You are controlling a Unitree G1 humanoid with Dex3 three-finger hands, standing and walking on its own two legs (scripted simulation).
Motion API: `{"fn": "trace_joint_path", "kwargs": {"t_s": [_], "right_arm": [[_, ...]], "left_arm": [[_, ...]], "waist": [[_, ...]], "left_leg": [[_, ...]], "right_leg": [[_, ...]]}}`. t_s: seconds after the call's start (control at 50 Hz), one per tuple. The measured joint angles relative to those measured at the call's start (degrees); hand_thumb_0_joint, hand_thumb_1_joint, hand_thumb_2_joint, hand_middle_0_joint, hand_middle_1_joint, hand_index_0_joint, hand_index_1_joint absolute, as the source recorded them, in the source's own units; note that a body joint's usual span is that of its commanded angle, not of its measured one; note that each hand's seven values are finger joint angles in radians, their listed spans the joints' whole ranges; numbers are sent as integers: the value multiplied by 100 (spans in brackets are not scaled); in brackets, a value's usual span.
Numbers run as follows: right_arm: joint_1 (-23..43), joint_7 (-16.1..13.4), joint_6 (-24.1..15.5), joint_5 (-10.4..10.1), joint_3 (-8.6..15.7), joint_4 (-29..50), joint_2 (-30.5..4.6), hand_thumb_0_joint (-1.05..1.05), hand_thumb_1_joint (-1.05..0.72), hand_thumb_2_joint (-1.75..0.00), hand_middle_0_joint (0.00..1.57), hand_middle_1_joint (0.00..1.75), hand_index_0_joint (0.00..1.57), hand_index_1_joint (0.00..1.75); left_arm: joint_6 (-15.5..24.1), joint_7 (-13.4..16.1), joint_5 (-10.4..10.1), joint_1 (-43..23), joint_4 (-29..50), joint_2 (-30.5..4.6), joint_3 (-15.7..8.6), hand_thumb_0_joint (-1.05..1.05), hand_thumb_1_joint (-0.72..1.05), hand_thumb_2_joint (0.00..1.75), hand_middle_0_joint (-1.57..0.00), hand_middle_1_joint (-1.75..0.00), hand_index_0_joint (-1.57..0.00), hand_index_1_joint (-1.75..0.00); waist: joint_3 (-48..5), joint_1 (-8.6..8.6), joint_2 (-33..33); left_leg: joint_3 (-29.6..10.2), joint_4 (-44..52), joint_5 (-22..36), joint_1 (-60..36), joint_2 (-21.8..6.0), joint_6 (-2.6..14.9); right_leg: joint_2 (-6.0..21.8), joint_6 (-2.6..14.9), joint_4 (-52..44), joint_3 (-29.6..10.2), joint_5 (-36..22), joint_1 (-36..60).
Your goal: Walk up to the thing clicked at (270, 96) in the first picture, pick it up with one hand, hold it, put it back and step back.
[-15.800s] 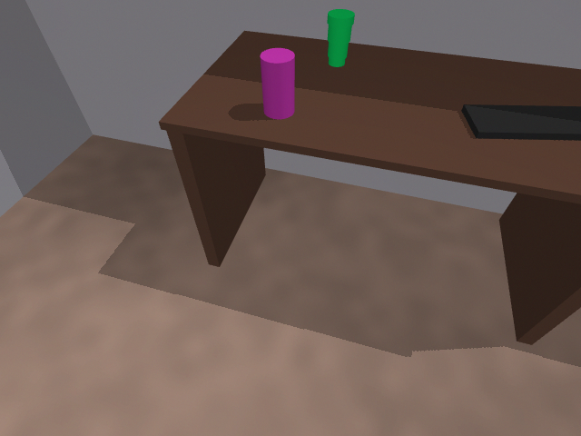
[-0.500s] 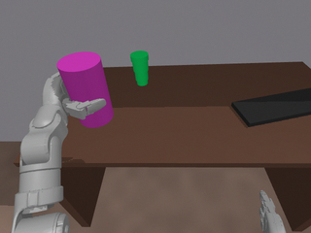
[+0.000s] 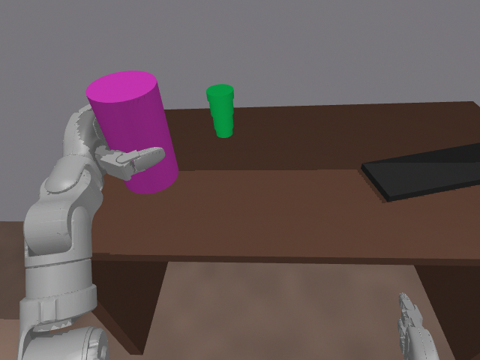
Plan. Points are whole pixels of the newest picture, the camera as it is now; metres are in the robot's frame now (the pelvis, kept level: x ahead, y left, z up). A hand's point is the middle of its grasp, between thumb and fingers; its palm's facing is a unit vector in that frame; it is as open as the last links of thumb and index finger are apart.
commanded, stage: hold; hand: left
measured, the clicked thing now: (138, 135) +0.35 +0.16 +0.26
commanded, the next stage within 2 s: none
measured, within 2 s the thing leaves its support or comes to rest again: neither
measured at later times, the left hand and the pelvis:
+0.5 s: hand (131, 136) +0.34 +0.17 +0.26, palm faces +0.09 -1.00 +0.02, open 11.6 cm; pelvis -0.01 +0.00 +0.00, yaw +0 degrees
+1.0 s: hand (130, 143) +0.33 +0.17 +0.26, palm faces +0.09 -1.00 +0.01, open 11.6 cm; pelvis -0.01 +0.00 +0.00, yaw +0 degrees
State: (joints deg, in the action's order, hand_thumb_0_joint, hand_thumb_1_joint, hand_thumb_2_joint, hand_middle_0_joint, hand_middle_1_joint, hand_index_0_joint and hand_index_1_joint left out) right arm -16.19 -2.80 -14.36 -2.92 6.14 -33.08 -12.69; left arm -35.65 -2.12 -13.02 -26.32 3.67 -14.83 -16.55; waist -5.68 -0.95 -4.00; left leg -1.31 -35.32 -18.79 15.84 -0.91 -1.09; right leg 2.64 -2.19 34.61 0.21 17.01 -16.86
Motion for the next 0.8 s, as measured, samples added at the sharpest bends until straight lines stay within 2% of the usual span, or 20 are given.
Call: {"fn": "trace_joint_path", "kwargs": {"t_s": [0.32,0.46,0.8], "right_arm": [[3,129,-25,-39,64,-101,-28,-2,53,-6,5,5,5,5],[37,148,-18,-45,58,-188,-25,-2,53,-5,5,5,5,5],[97,100,-109,-39,65,-383,-24,-2,53,-6,5,5,5,5]], "left_arm": [[-384,15,-50,-168,134,-9,0,0,-54,104,-64,-92,-63,-91],[-390,11,-61,-195,16,-12,-2,0,-54,104,-64,-92,-63,-91],[-316,-3,-59,53,284,-41,-21,0,-54,104,-64,-93,-63,-91]], "waist": [[-17,-19,-40],[-39,-25,-36],[-10,-57,-54]], "left_leg": [[-4,32,38,-35,7,9],[3,46,69,-11,12,13],[-3,12,67,3,7,17]], "right_leg": [[7,-6,-43,4,-41,43],[10,-8,-57,-3,-73,17],[4,-14,-68,2,-96,25]]}}
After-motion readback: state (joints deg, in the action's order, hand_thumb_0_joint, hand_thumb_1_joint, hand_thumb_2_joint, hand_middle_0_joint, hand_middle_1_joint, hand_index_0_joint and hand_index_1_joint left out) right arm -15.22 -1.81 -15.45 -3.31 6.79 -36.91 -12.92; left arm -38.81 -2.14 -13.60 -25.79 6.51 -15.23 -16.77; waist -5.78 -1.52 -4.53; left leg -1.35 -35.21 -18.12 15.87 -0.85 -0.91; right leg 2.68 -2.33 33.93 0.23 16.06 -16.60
